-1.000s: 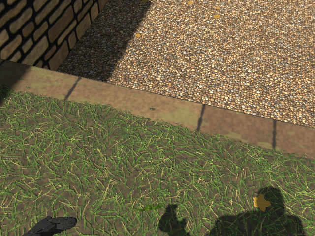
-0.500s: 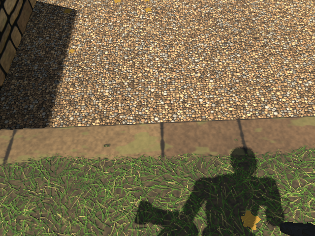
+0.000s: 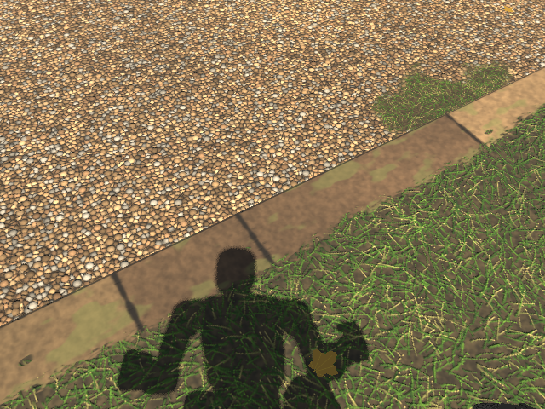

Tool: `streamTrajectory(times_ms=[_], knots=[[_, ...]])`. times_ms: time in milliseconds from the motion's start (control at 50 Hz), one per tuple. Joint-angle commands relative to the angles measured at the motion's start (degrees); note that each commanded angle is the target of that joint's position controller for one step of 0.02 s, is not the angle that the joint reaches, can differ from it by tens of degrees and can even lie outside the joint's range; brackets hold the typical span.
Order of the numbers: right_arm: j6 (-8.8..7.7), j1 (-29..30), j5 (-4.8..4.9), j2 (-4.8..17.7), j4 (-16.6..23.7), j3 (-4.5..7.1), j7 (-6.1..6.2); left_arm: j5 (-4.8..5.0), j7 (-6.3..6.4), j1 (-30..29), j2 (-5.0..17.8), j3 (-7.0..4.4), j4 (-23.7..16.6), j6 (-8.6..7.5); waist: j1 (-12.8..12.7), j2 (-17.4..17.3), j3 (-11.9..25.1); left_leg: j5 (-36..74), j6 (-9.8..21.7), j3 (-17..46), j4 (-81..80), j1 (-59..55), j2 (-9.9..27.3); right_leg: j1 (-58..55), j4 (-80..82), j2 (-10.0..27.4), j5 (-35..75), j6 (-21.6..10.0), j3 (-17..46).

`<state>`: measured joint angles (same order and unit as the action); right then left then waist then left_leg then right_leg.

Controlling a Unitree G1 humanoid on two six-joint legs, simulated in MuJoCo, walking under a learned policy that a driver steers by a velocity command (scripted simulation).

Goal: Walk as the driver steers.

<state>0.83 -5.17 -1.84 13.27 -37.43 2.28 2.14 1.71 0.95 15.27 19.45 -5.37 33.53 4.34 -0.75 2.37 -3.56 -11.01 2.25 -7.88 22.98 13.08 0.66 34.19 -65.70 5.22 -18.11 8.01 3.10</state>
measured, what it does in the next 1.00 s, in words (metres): walks ahead, turning right: right foot, then left foot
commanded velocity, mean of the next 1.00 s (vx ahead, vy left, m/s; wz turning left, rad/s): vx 0.23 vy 0.00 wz -1.00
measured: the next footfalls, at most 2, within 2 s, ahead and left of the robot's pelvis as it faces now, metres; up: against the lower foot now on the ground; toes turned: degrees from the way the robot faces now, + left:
right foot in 0.20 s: +0.03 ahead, -0.16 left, +0.00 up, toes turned -17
left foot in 0.68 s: +0.19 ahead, +0.00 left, +0.00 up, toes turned -49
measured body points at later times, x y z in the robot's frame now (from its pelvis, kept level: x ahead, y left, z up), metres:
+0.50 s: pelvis +0.02 -0.06 +0.00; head +0.05 -0.12 +0.45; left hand +0.31 +0.12 -0.06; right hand +0.05 -0.40 -0.10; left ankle +0.15 +0.08 -0.67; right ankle -0.01 -0.14 -0.74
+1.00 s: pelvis +0.14 -0.14 -0.01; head +0.15 -0.13 +0.44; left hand +0.47 -0.15 -0.08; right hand -0.10 -0.31 -0.11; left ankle +0.17 +0.03 -0.74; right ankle +0.06 -0.33 -0.62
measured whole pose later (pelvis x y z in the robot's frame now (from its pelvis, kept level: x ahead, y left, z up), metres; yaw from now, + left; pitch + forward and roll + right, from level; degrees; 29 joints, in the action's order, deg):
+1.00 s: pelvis +0.14 -0.14 -0.01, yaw -58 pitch +1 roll +1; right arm -4.9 -25.1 -1.6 17.7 -44.6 4.0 0.8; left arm 2.3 -0.7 13.3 18.8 -3.9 32.7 0.0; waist 4.7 2.2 2.2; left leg -21.3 -0.7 -8.8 18.2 -2.0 1.2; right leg 50.2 -74.5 5.9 -4.2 1.9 4.4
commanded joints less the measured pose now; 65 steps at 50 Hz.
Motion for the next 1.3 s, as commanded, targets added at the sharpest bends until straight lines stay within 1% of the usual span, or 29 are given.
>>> streamTrajectory(times_ms=[20,140,200,220,240,260,280,300,320,380,580,640,660,680,700,720,740,760,800,840,1000,1100,1160,1200,1220,1240,1260,1280,1300], knots=[[-0.40,-0.12,0.22,12.06,2.70,4.02,-0.29,-0.40,-0.42,-4.62,2.85,-0.41,-6.07,-1.13,3.11,-10.13,6.97,14.27,11.52,7.82,-6.79,-11.32,16.16,3.93,5.67,1.57,0.36,-0.40,-2.61],[-1.13,0.21,2.53,13.92,1.15,5.46,-2.24,-0.14,-2.08,-6.02,3.01,-0.87,-5.97,0.40,1.83,-10.93,8.08,19.64,8.52,1.82,-2.95,-10.69,19.72,-8.10,21.59,0.07,-1.69,-5.59,-7.28],[-1.16,-1.25,4.16,12.31,-0.87,5.50,-2.56,-0.33,-2.03,-0.36,4.67,-2.54,-4.04,0.96,-2.12,-7.40,9.29,15.07,1.76,-3.25,8.69,-5.70,17.66,-22.01,38.41,-3.25,8.07,-10.86,-7.62],[-1.29,-3.11,2.85,10.02,-0.83,4.91,-2.80,-0.24,-0.90,5.05,11.52,-4.94,-2.90,0.60,-3.38,4.92,9.74,0.73,-3.25,-7.01,24.18,8.36,11.67,-35.17,43.19,2.80,29.31,-15.34,5.01],[-1.75,-0.75,0.14,6.90,4.28,3.47,-2.83,-0.91,-0.32,3.45,19.26,-5.84,-4.30,-0.35,0.16,20.93,11.39,-28.22,-7.92,-3.36,39.79,30.07,2.64,-43.17,41.40,15.43,43.38,-26.72,28.23],[-1.99,4.84,-0.11,10.03,4.59,4.33,-2.16,-2.65,-1.30,2.68,14.75,-4.96,-5.64,-2.56,-4.73,10.19,15.92,-27.32,-7.24,8.48,47.60,32.39,1.70,-40.13,43.86,16.32,36.13,-29.48,28.66],[-2.02,6.96,1.37,10.93,5.16,4.55,-1.75,-2.65,-1.58,1.66,13.02,-4.00,-4.61,-3.94,-3.59,6.88,13.11,-21.79,-5.35,10.65,47.90,32.85,2.04,-37.41,45.33,13.52,29.50,-26.70,24.15],[-2.05,5.91,1.63,10.66,4.38,4.64,-1.05,-1.33,-1.16,-1.16,11.70,-3.65,-4.36,-4.34,-1.41,3.81,10.03,-16.26,-4.39,11.70,45.73,33.06,2.70,-34.57,45.66,10.46,24.42,-23.55,20.92],[-1.91,4.19,1.01,11.72,3.66,4.92,-0.46,-0.24,-0.67,-4.34,9.82,-2.85,-4.91,-3.99,0.32,3.58,8.68,-12.50,-4.38,12.42,43.66,32.02,3.06,-31.82,45.37,9.01,23.89,-21.71,18.84],[-2.03,0.38,0.69,11.00,1.90,4.84,-0.69,-1.15,0.52,-7.52,9.00,-2.02,-6.13,-3.36,2.59,4.34,10.68,-5.65,-5.65,12.20,41.56,25.00,0.09,-26.26,44.31,4.91,28.40,-20.51,15.95],[-2.80,3.90,1.83,9.55,2.60,3.85,-1.61,-0.53,1.23,-6.63,10.32,-2.55,-5.77,-2.18,0.22,8.23,9.98,-5.64,-6.48,16.21,18.58,17.46,-5.67,-24.51,39.62,1.24,23.06,-18.89,28.08],[-4.01,0.75,3.58,10.72,1.83,4.53,-2.53,0.09,0.62,-6.93,9.04,-1.84,-5.97,-2.42,0.93,8.64,10.18,-5.82,-4.63,15.45,9.68,5.32,-4.89,-16.94,43.69,-1.01,-10.60,-18.84,32.49],[-4.48,-2.32,4.26,10.78,0.93,5.03,-2.62,0.01,0.42,-8.25,8.28,-1.36,-6.16,-2.68,3.34,8.27,8.58,-3.68,-3.78,14.74,5.04,-2.60,-4.14,-10.62,42.50,-2.41,-18.49,-18.18,32.43],[-4.82,-7.15,4.36,12.52,-0.16,5.97,-2.29,-0.16,0.32,-7.73,5.70,-0.45,-5.98,-3.12,5.67,4.94,8.65,-5.97,-2.00,17.64,1.08,-13.03,0.60,-2.18,35.12,-5.65,-24.33,-15.63,28.71],[-4.88,-14.29,3.17,15.06,-0.85,6.47,-1.83,-0.83,0.20,-4.27,-0.15,1.22,-4.97,-3.48,6.42,-4.19,13.66,-20.88,1.52,30.40,-2.45,-22.21,13.20,3.28,16.00,-11.89,-24.37,-12.37,16.90],[-5.70,-13.87,0.42,19.26,-0.93,6.86,-2.59,0.88,0.02,-7.10,1.25,1.18,-9.71,-4.71,3.99,-17.17,6.79,-40.06,7.98,53.76,-12.95,-18.69,21.97,18.22,7.03,-11.52,-15.66,-11.61,12.41],[-6.36,-8.67,0.81,16.72,0.61,6.52,-2.43,0.40,0.14,-8.85,6.27,0.23,-9.04,-5.26,3.23,-15.03,1.60,-41.21,8.60,52.10,-13.66,-14.03,22.62,20.91,1.60,-5.39,-9.90,-10.32,9.70],[-6.23,-6.88,1.84,13.57,1.16,5.53,-1.73,-0.24,0.06,-8.61,8.41,-0.58,-7.82,-5.19,3.32,-12.49,-0.02,-36.53,6.76,43.97,-13.26,-12.49,19.69,21.06,-1.06,-3.77,-5.19,-9.19,7.45],[-5.71,-7.52,2.66,11.98,1.25,4.57,-0.82,-0.84,-0.39,-6.86,6.85,-0.47,-6.74,-5.07,3.24,-9.39,0.12,-28.38,3.72,32.26,-13.17,-10.68,15.17,19.72,-6.14,-1.78,0.23,-7.84,4.33],[-6.28,-10.74,1.87,11.79,0.17,3.99,-0.72,-0.36,-0.79,-6.77,4.42,0.26,-6.83,-5.35,3.95,-9.30,0.14,-23.05,2.96,24.43,-13.74,-9.60,13.43,20.43,-11.22,-0.27,5.06,-7.58,2.08],[-6.50,-17.28,-0.25,11.07,-4.10,2.75,-1.29,0.86,-2.31,-10.22,1.77,1.18,-6.46,-5.49,5.41,-8.30,-4.65,-5.72,3.56,6.46,-15.01,-13.62,13.95,26.09,-6.72,1.73,16.88,-6.11,0.86],[-5.25,-19.67,0.73,12.83,-6.74,2.81,-1.21,1.07,-5.35,-18.10,-1.54,3.05,-7.75,-6.55,7.04,-5.08,-9.71,7.78,2.39,-2.99,-16.30,-19.30,15.36,22.64,9.62,2.25,15.90,-10.45,-6.92],[-4.05,-17.18,1.02,17.95,-6.65,3.67,-0.72,1.45,-5.75,-14.01,0.89,1.98,-7.09,-6.70,1.07,-10.15,-3.60,63.11,1.83,-8.34,-5.35,-19.76,15.44,3.11,15.37,-5.78,8.59,-14.90,-15.65],[-3.97,-15.95,1.66,19.98,-6.40,4.08,-0.68,1.76,-5.10,5.74,8.01,-1.90,-2.80,-6.14,-10.33,-12.36,8.04,77.56,2.79,-6.85,18.24,-12.38,16.93,-26.05,20.37,-10.91,5.75,-19.47,-13.76],[-5.15,-16.67,1.90,16.33,-6.17,2.74,-0.73,1.81,-3.65,16.54,10.85,-3.86,1.30,-5.31,-14.39,-6.46,11.50,51.09,1.30,-4.71,35.43,3.42,13.39,-48.03,28.02,-8.17,9.31,-21.16,-4.09],[-7.18,-24.12,2.11,5.82,-3.27,-0.59,-1.59,1.18,-2.62,12.39,16.22,-4.11,0.87,-5.91,-3.46,15.76,18.10,-13.90,-1.38,0.00,63.56,26.94,0.64,-65.81,36.85,9.81,-7.17,-30.65,31.37],[-9.83,-20.46,4.69,12.00,-3.09,0.15,-1.96,-0.17,-2.93,16.07,9.91,-2.39,0.36,-7.05,-8.21,6.96,30.92,-12.10,0.99,14.92,67.12,28.22,0.92,-65.44,48.19,14.35,-25.09,-31.04,47.55],[-10.26,-10.34,7.59,13.23,-0.50,0.72,-1.55,-1.33,-3.29,15.97,7.37,-1.45,1.85,-8.25,-9.77,2.12,19.36,-9.64,2.37,15.19,66.96,31.56,2.36,-56.41,51.39,14.06,-21.01,-27.00,41.78],[-10.16,-7.75,7.71,10.41,0.82,-0.11,-1.20,-1.50,-3.59,12.89,7.23,-1.11,3.50,-9.36,-6.33,-3.65,9.87,-7.77,2.79,14.84,62.70,31.78,4.92,-44.73,52.42,13.61,-14.00,-25.49,34.32]])
Keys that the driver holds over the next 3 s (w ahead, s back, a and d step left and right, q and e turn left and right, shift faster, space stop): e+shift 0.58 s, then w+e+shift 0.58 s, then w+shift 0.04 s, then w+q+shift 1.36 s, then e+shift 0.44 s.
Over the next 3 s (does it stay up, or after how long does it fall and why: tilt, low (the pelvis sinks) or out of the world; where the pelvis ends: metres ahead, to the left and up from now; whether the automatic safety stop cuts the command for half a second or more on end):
stays up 1.11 -1.35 -0.03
